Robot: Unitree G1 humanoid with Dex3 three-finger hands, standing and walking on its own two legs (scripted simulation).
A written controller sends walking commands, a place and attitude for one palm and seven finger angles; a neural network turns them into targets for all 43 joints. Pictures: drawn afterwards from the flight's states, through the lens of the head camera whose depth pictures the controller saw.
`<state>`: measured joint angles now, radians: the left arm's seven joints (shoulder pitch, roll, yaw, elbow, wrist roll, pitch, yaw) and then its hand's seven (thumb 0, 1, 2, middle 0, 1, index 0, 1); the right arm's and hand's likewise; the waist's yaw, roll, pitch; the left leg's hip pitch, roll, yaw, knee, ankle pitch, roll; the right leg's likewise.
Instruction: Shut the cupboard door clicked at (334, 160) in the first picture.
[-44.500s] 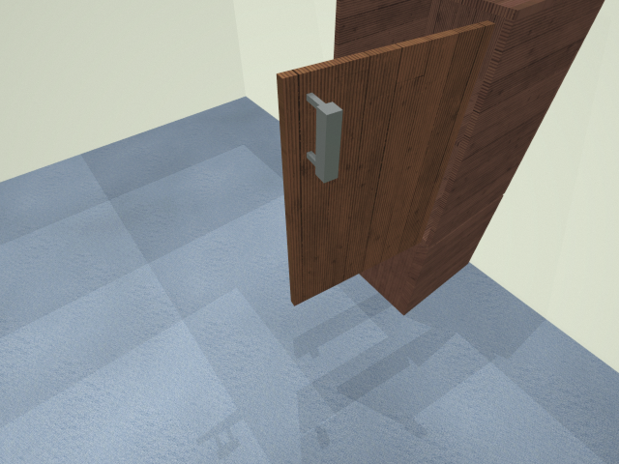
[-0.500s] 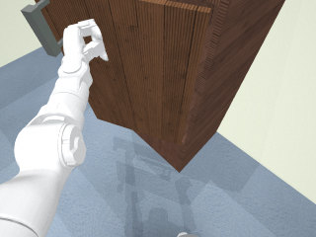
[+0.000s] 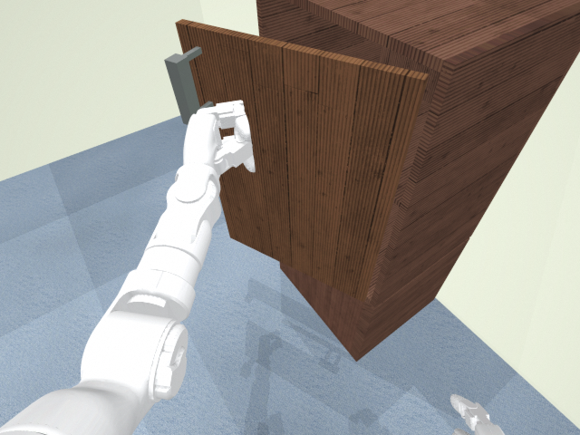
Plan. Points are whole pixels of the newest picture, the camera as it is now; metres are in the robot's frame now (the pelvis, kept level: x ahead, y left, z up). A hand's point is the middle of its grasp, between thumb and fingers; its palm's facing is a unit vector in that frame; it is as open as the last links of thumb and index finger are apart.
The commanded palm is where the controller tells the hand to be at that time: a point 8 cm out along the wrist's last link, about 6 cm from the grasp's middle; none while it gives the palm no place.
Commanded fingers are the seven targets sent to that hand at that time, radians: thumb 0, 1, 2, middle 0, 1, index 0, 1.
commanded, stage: pull the fist back off the door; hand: left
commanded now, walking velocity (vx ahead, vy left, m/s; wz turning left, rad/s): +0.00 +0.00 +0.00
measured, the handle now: (194, 86) +0.65 +0.18 +0.16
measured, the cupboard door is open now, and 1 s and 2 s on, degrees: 24 24 24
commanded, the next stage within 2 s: draw the hand back to the body in 0.02 s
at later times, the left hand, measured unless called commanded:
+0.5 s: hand (191, 183) +0.40 +0.14 +0.16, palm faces +0.02 -1.00 +0.00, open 3.1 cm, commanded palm +0.36 +0.18 +0.17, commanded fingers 0.00 0.90 0.90 -1.30 -1.50 -1.30 -1.50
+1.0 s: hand (84, 261) +0.27 +0.22 +0.17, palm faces +0.28 -0.92 -0.26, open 3.7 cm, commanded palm +0.23 +0.27 +0.18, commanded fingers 0.00 0.90 0.90 -0.64 -0.78 -0.64 -0.78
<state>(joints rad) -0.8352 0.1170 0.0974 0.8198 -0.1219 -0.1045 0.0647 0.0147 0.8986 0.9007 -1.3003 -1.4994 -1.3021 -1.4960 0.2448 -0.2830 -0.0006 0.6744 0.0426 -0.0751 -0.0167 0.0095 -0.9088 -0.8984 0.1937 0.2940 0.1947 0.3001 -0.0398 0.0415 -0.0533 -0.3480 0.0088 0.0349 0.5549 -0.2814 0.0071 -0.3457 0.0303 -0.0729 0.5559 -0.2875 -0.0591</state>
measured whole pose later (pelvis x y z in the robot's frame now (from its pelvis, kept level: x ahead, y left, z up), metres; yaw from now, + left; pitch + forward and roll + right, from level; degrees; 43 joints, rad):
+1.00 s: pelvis +0.01 +0.02 +0.01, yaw +1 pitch -4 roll +0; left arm 0.09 0.28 0.13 -0.17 -0.08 -0.02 0.07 0.01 0.89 0.90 -0.90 -1.06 -0.91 -1.06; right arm 0.15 -0.22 0.08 0.59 0.02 -0.01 -0.05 0.01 -0.90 -0.90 0.20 0.29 0.20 0.30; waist 0.08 0.08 0.02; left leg -0.08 -0.02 0.03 0.39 -0.23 0.03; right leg -0.07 0.01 -0.07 0.37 -0.23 -0.03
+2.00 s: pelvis +0.00 +0.03 +0.01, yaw +0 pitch -1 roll -1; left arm 0.49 0.36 0.37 -0.37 -0.07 -0.14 0.10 0.01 0.89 0.90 -0.21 -0.30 -0.21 -0.30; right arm 0.21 -0.25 0.01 0.61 0.02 -0.02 -0.06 0.01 -0.90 -0.90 0.20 0.30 0.20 0.30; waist 0.04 0.09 -0.01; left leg -0.19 0.00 0.04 0.47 -0.26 0.04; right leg -0.16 0.02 -0.06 0.40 -0.22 -0.02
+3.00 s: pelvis -0.13 +0.04 -0.01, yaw +2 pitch +1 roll -2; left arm 0.53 0.41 0.41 -0.53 -0.03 -0.25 0.13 0.01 0.89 0.90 -0.21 -0.30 -0.21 -0.30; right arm 0.20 -0.21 0.00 0.61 0.00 -0.06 -0.06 0.01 -0.90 -0.90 0.20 0.30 0.20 0.30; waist 0.00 -0.02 0.01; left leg -0.53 -0.01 0.04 0.65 -0.28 0.02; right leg -0.37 0.05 0.03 0.61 -0.25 0.00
